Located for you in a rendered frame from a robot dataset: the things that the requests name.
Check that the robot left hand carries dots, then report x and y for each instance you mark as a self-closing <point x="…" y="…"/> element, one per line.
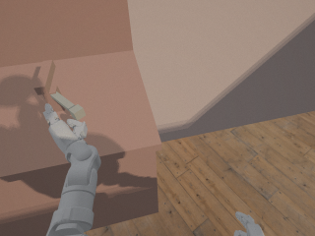
<point x="60" y="131"/>

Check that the tap lever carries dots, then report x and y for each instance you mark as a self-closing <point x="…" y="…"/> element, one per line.
<point x="76" y="111"/>

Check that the robot right hand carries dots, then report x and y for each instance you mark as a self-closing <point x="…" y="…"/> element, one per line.
<point x="252" y="229"/>

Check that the counter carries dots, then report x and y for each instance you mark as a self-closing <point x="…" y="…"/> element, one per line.
<point x="82" y="49"/>

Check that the left robot forearm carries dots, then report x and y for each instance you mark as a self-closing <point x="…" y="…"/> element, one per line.
<point x="75" y="211"/>

